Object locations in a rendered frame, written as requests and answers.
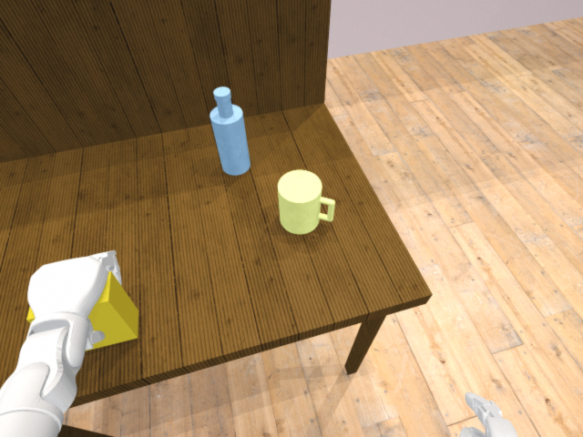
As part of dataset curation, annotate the left robot hand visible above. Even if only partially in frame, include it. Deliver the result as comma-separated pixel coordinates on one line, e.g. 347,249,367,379
27,250,122,350

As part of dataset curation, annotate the table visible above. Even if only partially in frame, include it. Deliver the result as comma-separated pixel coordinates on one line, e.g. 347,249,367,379
0,0,433,437

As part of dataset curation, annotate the left robot forearm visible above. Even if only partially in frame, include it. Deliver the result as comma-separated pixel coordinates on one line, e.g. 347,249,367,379
0,312,89,437

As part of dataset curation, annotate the right robot hand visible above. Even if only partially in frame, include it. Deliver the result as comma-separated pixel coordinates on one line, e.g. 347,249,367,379
459,392,518,437

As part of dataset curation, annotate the sponge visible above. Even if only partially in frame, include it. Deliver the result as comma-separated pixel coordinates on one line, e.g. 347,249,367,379
26,271,138,351

